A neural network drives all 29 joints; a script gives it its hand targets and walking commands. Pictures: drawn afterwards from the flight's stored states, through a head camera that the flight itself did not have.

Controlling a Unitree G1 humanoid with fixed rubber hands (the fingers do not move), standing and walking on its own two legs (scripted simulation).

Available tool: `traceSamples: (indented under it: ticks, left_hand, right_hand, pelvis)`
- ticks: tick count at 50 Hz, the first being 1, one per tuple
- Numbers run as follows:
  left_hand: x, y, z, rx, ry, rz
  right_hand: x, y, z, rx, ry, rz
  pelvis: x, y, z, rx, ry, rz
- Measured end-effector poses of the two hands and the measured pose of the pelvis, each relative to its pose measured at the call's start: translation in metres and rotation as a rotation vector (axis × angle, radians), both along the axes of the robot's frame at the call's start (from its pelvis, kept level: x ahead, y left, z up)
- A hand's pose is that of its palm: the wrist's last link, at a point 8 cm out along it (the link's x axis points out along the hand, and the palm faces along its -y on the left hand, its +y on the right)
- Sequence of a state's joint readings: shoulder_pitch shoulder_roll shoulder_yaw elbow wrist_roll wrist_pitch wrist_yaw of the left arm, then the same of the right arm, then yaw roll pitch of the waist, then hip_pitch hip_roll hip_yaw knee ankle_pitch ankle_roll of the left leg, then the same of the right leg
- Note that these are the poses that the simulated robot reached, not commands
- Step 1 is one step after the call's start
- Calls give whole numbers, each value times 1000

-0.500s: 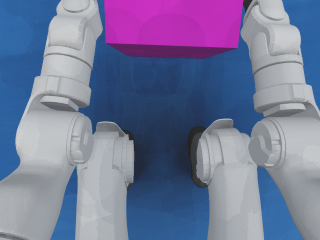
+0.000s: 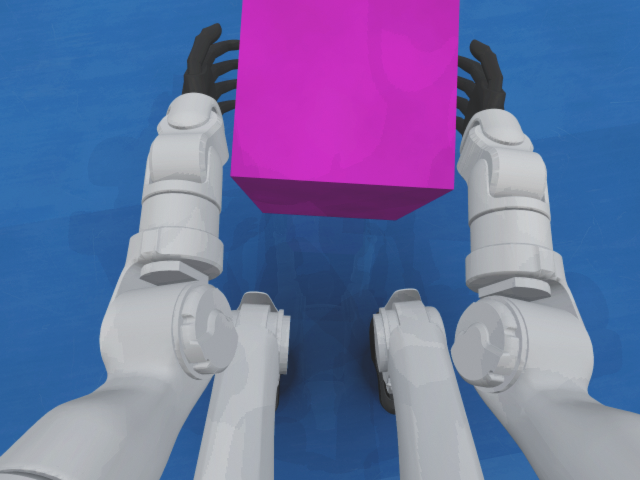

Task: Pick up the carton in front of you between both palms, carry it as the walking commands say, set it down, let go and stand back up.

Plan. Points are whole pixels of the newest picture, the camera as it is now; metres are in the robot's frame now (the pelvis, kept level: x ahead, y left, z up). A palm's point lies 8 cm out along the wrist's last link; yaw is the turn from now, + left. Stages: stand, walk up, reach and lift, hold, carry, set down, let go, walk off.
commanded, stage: reach and lift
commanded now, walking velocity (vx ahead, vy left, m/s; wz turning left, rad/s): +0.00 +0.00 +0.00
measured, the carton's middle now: (338, 126) +0.53 -0.01 -0.13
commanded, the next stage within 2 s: none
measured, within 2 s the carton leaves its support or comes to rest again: neither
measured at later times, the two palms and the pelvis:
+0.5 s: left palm (124, 71) +0.47 +0.15 +0.10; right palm (569, 82) +0.46 -0.15 +0.10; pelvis +0.05 +0.00 +0.13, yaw +0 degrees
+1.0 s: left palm out of the picture +0.42 +0.15 +0.25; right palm out of the picture +0.41 -0.15 +0.25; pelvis +0.09 +0.00 +0.25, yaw +0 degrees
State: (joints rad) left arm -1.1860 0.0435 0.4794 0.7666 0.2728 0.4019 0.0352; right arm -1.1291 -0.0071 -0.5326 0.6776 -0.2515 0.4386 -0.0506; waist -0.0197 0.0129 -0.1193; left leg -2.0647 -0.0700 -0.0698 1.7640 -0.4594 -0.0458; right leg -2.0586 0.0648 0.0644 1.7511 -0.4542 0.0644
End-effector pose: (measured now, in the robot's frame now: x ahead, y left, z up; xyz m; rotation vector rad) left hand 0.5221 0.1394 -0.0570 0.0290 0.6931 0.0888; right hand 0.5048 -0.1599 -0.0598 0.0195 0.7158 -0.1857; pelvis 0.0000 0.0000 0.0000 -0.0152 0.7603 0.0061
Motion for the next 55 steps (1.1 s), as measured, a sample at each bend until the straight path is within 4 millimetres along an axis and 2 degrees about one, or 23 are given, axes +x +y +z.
traceSamples:
  ticks: [7, 26, 45, 55]
  left_hand:
    - [-11, 4, 34, -12, -6, 19]
    - [-53, 7, 160, -30, 2, 52]
    - [-96, 8, 275, -31, -2, 69]
    - [-117, 10, 333, -24, -25, 75]
  right_hand:
    - [-7, 4, 36, 2, -7, 11]
    - [-44, 7, 161, 19, 0, 15]
    - [-82, 8, 275, 17, -4, 34]
    - [-99, 9, 333, 7, -26, 54]
  pelvis:
    - [13, 0, 29, 5, -8, -1]
    - [52, 1, 135, 7, -185, 1]
    - [86, -2, 234, 15, -469, -2]
    - [100, -4, 271, 17, -650, 0]
